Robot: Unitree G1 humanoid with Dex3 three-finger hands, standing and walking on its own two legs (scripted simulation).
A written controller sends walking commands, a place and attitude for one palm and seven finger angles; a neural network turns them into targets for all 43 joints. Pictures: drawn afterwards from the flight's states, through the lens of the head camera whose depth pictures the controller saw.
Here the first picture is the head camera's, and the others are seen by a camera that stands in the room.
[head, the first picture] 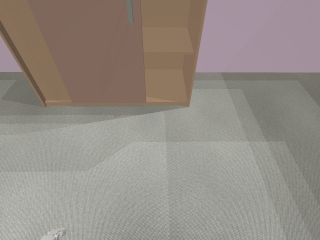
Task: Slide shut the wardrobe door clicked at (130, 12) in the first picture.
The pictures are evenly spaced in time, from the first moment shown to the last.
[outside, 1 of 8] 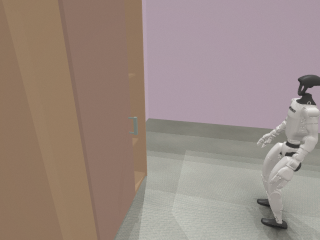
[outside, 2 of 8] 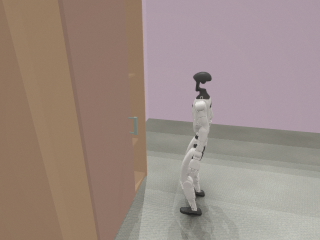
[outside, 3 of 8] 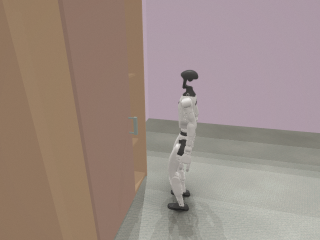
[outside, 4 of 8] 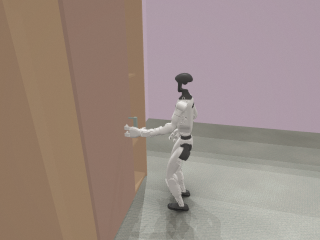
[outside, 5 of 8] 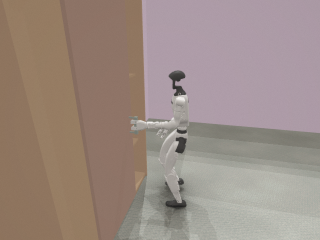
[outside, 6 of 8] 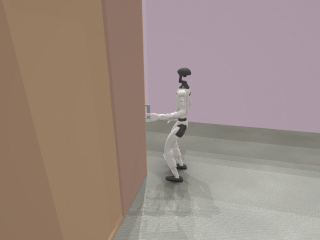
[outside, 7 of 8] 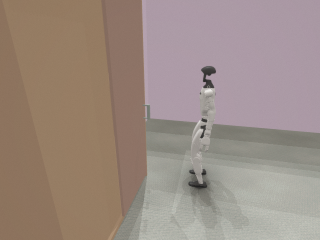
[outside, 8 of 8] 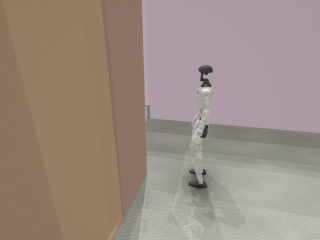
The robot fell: no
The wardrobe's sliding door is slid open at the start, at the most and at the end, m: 0.38 0.38 0.00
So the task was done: yes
